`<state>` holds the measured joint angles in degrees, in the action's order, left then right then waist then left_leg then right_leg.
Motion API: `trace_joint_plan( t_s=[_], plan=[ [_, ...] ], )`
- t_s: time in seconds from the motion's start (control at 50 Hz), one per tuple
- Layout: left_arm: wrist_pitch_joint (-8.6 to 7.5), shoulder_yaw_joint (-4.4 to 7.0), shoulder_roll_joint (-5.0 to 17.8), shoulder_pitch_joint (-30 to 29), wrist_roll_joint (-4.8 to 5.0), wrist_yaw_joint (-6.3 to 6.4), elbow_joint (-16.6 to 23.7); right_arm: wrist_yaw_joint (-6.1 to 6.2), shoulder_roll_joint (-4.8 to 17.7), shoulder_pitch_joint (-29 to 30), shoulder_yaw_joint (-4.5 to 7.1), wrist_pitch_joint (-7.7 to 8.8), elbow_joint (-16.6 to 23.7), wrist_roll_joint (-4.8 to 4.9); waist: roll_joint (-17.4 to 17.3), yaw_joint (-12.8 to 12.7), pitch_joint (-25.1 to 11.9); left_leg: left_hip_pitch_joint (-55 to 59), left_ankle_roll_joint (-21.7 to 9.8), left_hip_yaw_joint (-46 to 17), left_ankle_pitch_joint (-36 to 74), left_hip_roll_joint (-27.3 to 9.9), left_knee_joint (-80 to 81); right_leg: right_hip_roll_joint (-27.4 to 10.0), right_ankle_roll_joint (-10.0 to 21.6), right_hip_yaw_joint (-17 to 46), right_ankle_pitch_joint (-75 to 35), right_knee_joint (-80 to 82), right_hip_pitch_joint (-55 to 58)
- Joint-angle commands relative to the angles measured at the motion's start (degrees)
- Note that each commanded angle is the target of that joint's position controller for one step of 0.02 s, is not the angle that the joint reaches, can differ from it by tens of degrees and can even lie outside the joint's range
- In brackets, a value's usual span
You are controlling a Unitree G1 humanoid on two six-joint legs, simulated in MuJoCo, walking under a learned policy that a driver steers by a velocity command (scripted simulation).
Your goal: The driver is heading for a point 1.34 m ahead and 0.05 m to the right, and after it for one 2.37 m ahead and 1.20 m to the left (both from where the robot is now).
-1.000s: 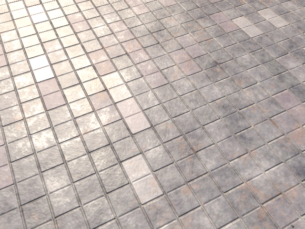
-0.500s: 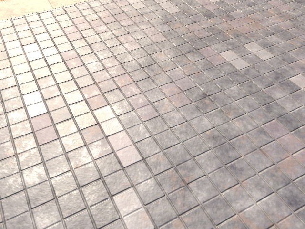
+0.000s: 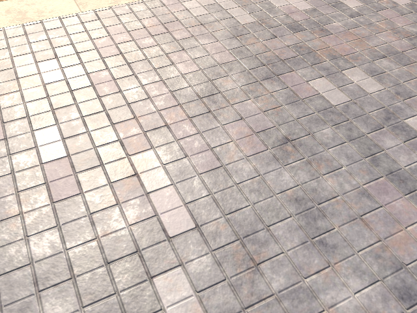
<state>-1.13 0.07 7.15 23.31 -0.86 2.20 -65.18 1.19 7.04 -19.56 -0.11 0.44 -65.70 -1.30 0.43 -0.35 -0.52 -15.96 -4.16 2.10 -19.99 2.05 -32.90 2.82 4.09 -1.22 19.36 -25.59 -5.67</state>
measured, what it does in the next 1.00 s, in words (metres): walks ahead: left foot, then right foot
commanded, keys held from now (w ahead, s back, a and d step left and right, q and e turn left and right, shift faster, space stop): w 1.00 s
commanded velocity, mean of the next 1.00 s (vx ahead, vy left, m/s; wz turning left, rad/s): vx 0.43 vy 0.00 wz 0.00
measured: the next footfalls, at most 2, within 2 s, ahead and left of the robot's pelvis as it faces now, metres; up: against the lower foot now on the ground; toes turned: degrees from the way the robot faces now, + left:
left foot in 0.20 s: +0.14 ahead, +0.12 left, +0.00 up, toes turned +4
right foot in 0.68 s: +0.49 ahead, -0.03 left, +0.00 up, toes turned -4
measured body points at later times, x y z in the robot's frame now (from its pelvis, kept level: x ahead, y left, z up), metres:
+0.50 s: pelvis +0.20 +0.06 +0.01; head +0.22 +0.07 +0.46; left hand +0.32 +0.29 -0.14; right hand +0.10 -0.15 -0.14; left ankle +0.10 +0.12 -0.74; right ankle +0.31 -0.07 -0.68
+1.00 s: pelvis +0.48 +0.02 +0.01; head +0.50 +0.02 +0.46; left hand +0.42 +0.26 -0.14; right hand +0.60 -0.21 -0.13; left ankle +0.60 +0.18 -0.67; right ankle +0.45 -0.02 -0.74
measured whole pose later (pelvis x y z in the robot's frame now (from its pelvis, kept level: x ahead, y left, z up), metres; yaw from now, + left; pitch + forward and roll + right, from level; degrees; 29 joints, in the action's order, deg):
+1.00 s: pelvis +0.48 +0.02 +0.01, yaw +0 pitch +0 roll -1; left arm -5.7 2.3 9.4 25.5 -0.7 -0.1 -62.3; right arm -1.5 11.0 -8.5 2.8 2.3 -54.4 -1.9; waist -1.6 -1.6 2.4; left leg -36.6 -2.6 0.5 -6.1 -6.8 -53.3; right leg 5.7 6.4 -6.1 11.1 -13.4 -2.5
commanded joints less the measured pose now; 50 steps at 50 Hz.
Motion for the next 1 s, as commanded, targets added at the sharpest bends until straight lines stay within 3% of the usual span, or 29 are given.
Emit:
trace_joint_plan(
  t_s=[0.02, 0.06, 0.12, 0.14, 0.18, 0.2, 0.22, 0.24, 0.26, 0.28, 0.3, 0.34, 0.38, 0.5, 0.56, 0.62, 0.66, 0.68, 0.7, 0.72, 0.74, 0.76, 0.78, 0.82, 0.86, 0.92, 1.0],
  plan=[
    [-0.43, 2.37, 8.3, 8.3, -0.26, 0.04, -0.5, -0.93, 3.1, 5.6, 0.78, 1.62, 5.6, -1.05, 6.9, -2.8, 15.3, -16.9, -0.7, 1.2, -2.9, -2.9, -10.1, -20.6, 11.1, 25.4, 24.7, 19.2, -4.6],
    [-1.41, 2.77, 8.5, 8.5, -0.89, -0.21, -0.4, -1.47, 4.7, 7.5, 1.55, 2.74, 7.5, -0.70, 4.7, -2.7, 14.4, -21.1, -0.7, 0.1, -4.1, -4.4, -12.4, -20.8, 11.6, 24.0, 15.6, 18.3, 0.5],
    [-2.55, 3.08, 8.8, 7.2, -0.66, -0.39, 0.1, -2.22, 4.7, 8.5, 2.21, 3.84, 9.3, 0.31, 4.5, -1.5, 12.0, -15.2, -0.4, 1.7, -1.6, -3.7, -6.3, -17.8, 9.6, 17.4, 4.6, 15.5, 0.9],
    [-2.73, 3.18, 9.1, 6.0, -0.45, -0.44, 0.4, -2.41, 4.3, 6.9, 2.38, 3.94, 9.2, 0.53, 4.7, -0.1, 11.3, -9.7, -0.4, 3.0, 0.6, -2.7, -3.1, -16.6, 8.7, 14.9, 2.2, 13.9, -1.8],
    [-3.15, 3.13, 9.2, 3.1, -0.07, -0.76, 1.3, -2.23, 4.3, -3.6, 3.26, 4.03, 5.7, 0.94, 2.6, 5.0, 8.2, 10.4, -0.7, 5.4, 4.4, 1.4, 4.1, -12.2, 6.1, 8.7, -6.4, 5.3, -12.2],
    [-3.81, 2.66, 8.0, 2.3, -0.20, -1.14, 1.9, -1.59, 7.0, -11.8, 4.46, 4.41, 3.4, 0.56, -2.5, 8.6, 4.3, 22.3, -1.8, -1.2, 2.0, -2.8, 7.3, -8.7, 4.0, 3.7, -11.1, -6.8, -18.5],
    [-4.22, 1.43, 3.4, 1.8, 0.32, -1.78, 4.8, -0.84, 13.7, -20.3, 6.07, 4.52, 2.4, -0.15, -17.7, 10.6, -0.5, 30.8, -7.2, -27.6, -13.4, -19.1, 19.1, -0.9, 0.3, -4.5, 0.5, -28.2, -30.1],
    [-4.11, 2.53, 7.1, -0.3, -1.16, -2.21, 5.9, -0.82, 12.4, -21.2, 5.65, 3.54, 1.1, 0.07, -15.1, 9.3, 0.9, 26.8, -10.5, -40.3, -15.4, -24.0, 24.6, -0.4, 1.1, -0.4, 10.5, -40.0, -35.2],
    [-3.88, 2.64, 6.7, -3.0, -1.53, -2.66, 6.8, -0.79, 11.0, -13.5, 4.98, 3.28, 3.4, -0.12, -6.9, 5.3, 5.8, 21.1, -9.9, -34.7, -16.2, -23.3, 23.5, -4.6, 2.1, 2.0, 5.7, -44.5, -37.4],
    [-4.13, 2.35, 5.5, -4.5, -1.25, -3.16, 7.1, -1.10, 9.8, -8.0, 4.58, 3.60, 5.2, 0.02, -2.3, 3.6, 7.7, 16.0, -8.9, -28.9, -10.4, -21.2, 24.2, -6.4, 2.2, 2.7, -0.2, -43.6, -36.2],
    [-4.20, 2.42, 4.8, -4.6, -0.96, -3.46, 7.1, -1.17, 9.2, -5.2, 4.17, 4.04, 6.1, 0.14, -1.0, 1.7, 7.9, 12.8, -7.6, -23.7, -4.8, -18.9, 25.2, -7.7, 2.0, 2.7, -3.7, -41.3, -33.6],
    [-3.15, 2.67, 4.8, -3.0, -1.39, -3.78, 6.7, -0.91, 6.7, -5.1, 3.07, 4.97, 5.7, 0.36, -2.3, -0.2, 6.8, 11.5, -6.2, -16.1, 6.6, -15.4, 25.6, -8.0, 0.7, 1.4, -6.2, -38.4, -30.6],
    [-2.23, 3.04, 5.4, -5.0, -1.19, -3.96, 7.6, -0.58, 6.7, -8.4, 2.66, 5.58, 4.2, 0.50, -3.2, -0.5, 6.7, 13.3, -6.0, -11.7, 17.7, -14.1, 25.0, -7.5, -0.2, -0.3, -8.0, -36.5, -32.6],
    [-1.70, 2.24, 4.2, -21.8, -0.40, -4.25, 14.0, -0.46, 6.4, -12.1, 1.63, 5.98, 3.2, 0.39, -4.7, 1.8, 9.3, 12.6, -5.8, -4.7, 32.5, -11.5, 25.4, -5.5, -1.4, -4.6, -16.3, -18.9, -32.9],
    [-1.73, 2.07, 4.7, -26.1, 0.01, -4.19, 15.7, -0.11, 7.4, -13.5, 1.76, 6.21, 2.6, 0.42, -5.6, 2.5, 9.5, 14.6, -5.7, -3.7, 37.0, -12.5, 25.2, -4.0, 0.0, -6.1, -18.1, -11.1, -28.4],
    [-2.21, 2.81, 6.5, -23.7, -0.07, -3.49, 15.8, 0.17, 8.7, -12.1, 2.12, 6.35, 2.4, 0.12, -5.4, 0.1, 7.4, 19.5, -5.3, -2.3, 52.6, -13.9, 19.0, -1.8, 3.1, -6.5, -14.7, -7.8, -22.4],
    [-2.95, 4.13, 8.5, -11.6, -0.11, -2.66, 12.0, 0.37, 10.1, -10.7, 2.61, 5.97, 2.5, -0.13, -5.4, -4.9, 0.8, 21.1, -4.3, -1.0, 62.9, -13.4, 4.2, 1.2, 5.3, -6.8, -11.5, -5.4, -10.3],
    [-3.45, 5.07, 10.1, -2.6, -0.72, -2.15, 9.1, 0.23, 10.3, -10.0, 2.67, 5.74, 2.7, 0.13, -4.3, -8.6, -3.7, 15.4, -3.6, 0.1, 55.9, -11.7, -7.7, -0.4, 6.7, -4.9, -12.2, -2.4, 1.7],
    [-3.71, 6.46, 15.2, 6.3, -2.17, -1.68, 7.7, -0.10, 7.8, -11.3, 2.12, 5.66, 4.2, 0.48, 1.6, -10.5, -10.7, 4.1, -3.1, 2.2, 33.3, -8.3, -26.1, -14.3, 9.5, 10.8, -3.1, -1.5, 14.7],
    [-3.29, 6.99, 17.6, 5.6, -2.26, -2.30, 8.0, -0.99, 2.5, -18.0, 1.67, 5.36, 4.4, 2.47, 12.6, -5.9, -15.7, -15.4, -1.3, 0.3, -11.1, 3.1, -46.8, -28.0, 18.6, 41.3, 1.8, 7.9, 25.4],
    [-2.84, 6.51, 15.0, -0.8, -0.25, -2.72, 8.7, -0.90, 7.9, -10.9, 2.91, 5.11, 5.5, 1.16, 3.2, -4.7, -9.5, -20.7, -2.6, -5.7, -5.3, -1.0, -48.2, -24.2, 15.7, 39.3, 9.1, 12.0, 18.9],
    [-3.10, 5.46, 11.5, -6.6, 0.33, -2.89, 9.7, -1.20, 8.5, -4.9, 3.19, 5.36, 7.8, 0.78, 1.5, -3.1, -1.9, -21.4, -2.7, -5.1, 1.1, -3.5, -44.8, -22.6, 13.4, 29.8, 6.6, 13.6, 9.8],
    [-3.66, 4.69, 8.7, -8.6, 0.05, -3.07, 9.6, -1.25, 7.5, -2.9, 3.18, 5.46, 8.1, 0.54, -1.3, -1.4, 1.4, -18.8, -2.6, -4.9, 4.1, -5.3, -41.5, -20.3, 11.8, 24.0, -1.6, 15.2, 3.2],
    [-4.46, 3.50, 5.5, -7.3, 0.06, -2.48, 7.9, -1.71, 5.0, -4.9, 3.03, 4.06, 7.5, -0.85, -0.2, 1.9, 2.5, -12.9, -1.5, -4.7, 5.1, -7.2, -36.6, -16.3, 9.1, 15.3, -10.7, 16.5, -3.9],
    [-5.29, 3.33, 6.3, -4.0, 0.08, -2.11, 6.5, -2.15, 4.2, -4.3, 3.09, 2.93, 8.0, -1.04, 0.6, 2.7, 3.1, -12.7, -0.4, -3.5, 5.4, -7.4, -33.7, -15.0, 8.9, 11.5, -17.2, 17.1, -5.1],
    [-5.54, 3.43, 8.5, -0.7, 0.10, -2.04, 5.8, -2.60, 5.3, 3.1, 3.23, 1.95, 10.9, -1.03, 1.5, 2.1, 5.5, -18.8, 1.1, -1.7, 10.7, -8.7, -27.7, -13.8, 8.6, 7.9, -18.9, 19.3, -4.4],
    [-5.35, 2.81, 8.1, 3.5, 0.22, -2.15, 5.3, -2.90, 5.7, 13.7, 2.88, 2.00, 14.5, -0.20, 2.1, -0.4, 7.0, -21.6, 2.4, 0.7, 18.4, -8.2, -14.8, -11.9, 6.9, 4.6, -25.9, 19.5, -1.0]
  ],
)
